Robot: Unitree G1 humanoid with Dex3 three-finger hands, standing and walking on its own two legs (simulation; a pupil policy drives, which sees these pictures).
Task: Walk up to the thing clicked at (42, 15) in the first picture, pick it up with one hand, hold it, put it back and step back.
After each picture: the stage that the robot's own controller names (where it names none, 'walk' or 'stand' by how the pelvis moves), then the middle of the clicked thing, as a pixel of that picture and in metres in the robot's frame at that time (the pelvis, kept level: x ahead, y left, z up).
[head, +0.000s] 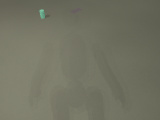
stand; (42, 14) +2.09 +0.65 -0.72
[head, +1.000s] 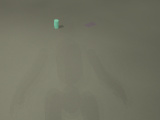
walk; (56, 24) +2.01 +0.34 -0.69
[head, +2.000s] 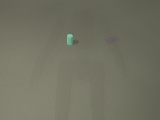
walk; (69, 39) +1.42 +0.13 -0.71
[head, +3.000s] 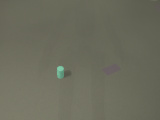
walk; (60, 72) +0.95 +0.19 -0.71
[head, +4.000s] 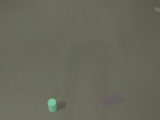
walk; (52, 105) +0.62 +0.21 -0.71
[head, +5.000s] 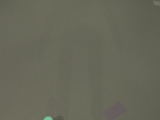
stand; out of the picture +0.42 +0.20 -0.71
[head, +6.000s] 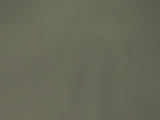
stand; out of the picture +0.39 +0.21 -0.72
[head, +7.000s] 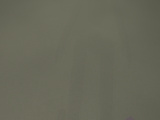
stand; out of the picture +0.40 +0.20 -0.73
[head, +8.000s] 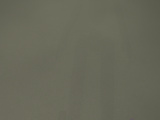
stand; out of the picture +0.37 +0.19 -0.73
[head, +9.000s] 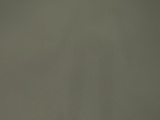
stand; out of the picture +0.38 +0.21 -0.73
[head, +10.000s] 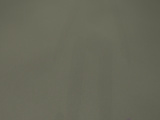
stand; out of the picture +0.37 +0.22 -0.73
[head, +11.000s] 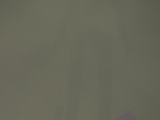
go down; out of the picture +0.37 +0.21 -0.72
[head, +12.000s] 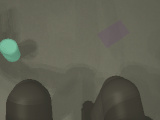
go down; (10, 51) +0.47 +0.25 -0.30
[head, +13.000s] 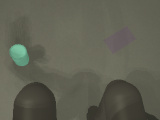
close in; (20, 55) +0.47 +0.24 -0.30
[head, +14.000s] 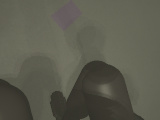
close in; out of the picture +0.45 +0.29 -0.23
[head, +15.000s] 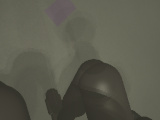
close; out of the picture +0.44 +0.29 -0.23
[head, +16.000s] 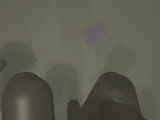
lift; out of the picture +0.37 +0.27 -0.17
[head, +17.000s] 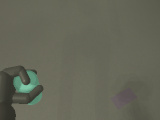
lift; (29, 88) +0.33 +0.19 +0.00
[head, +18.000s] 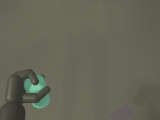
hold; (38, 92) +0.34 +0.17 +0.00
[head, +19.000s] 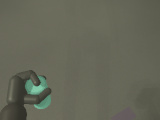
hold; (39, 93) +0.33 +0.17 -0.01
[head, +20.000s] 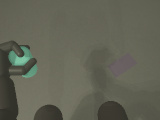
crouch; (24, 63) +0.43 +0.20 -0.08
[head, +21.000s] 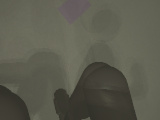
lower; out of the picture +0.44 +0.28 -0.24
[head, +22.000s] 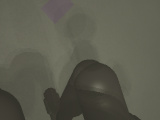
lower; out of the picture +0.44 +0.30 -0.23
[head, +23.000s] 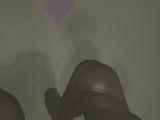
lower; out of the picture +0.44 +0.30 -0.23
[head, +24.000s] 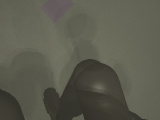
lower; out of the picture +0.44 +0.30 -0.23
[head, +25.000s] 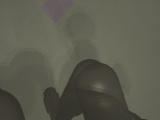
loosen; out of the picture +0.44 +0.30 -0.23
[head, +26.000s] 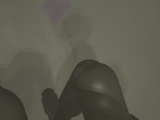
open; out of the picture +0.44 +0.28 -0.24
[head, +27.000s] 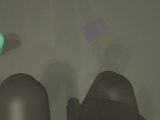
stand; out of the picture +0.45 +0.25 -0.26
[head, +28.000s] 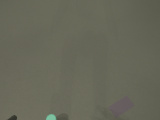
stand; out of the picture +0.40 +0.18 -0.62
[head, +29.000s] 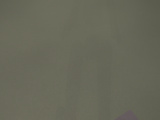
stand; out of the picture +0.39 +0.18 -0.67
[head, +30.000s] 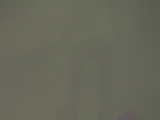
stand; out of the picture +0.39 +0.18 -0.67
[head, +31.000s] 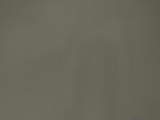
stand; out of the picture +0.40 +0.17 -0.72
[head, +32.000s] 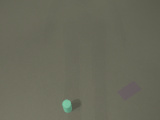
walk; (67, 106) +0.47 +0.13 -0.70
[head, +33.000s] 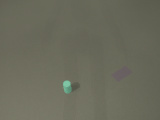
walk; (67, 87) +0.71 +0.19 -0.71
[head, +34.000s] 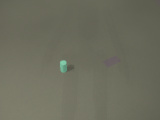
stand; (63, 66) +1.03 +0.20 -0.71
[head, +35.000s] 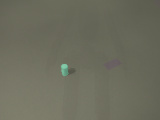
stand; (64, 69) +1.02 +0.20 -0.72
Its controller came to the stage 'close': yes
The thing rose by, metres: 0.70
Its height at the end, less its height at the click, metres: +0.00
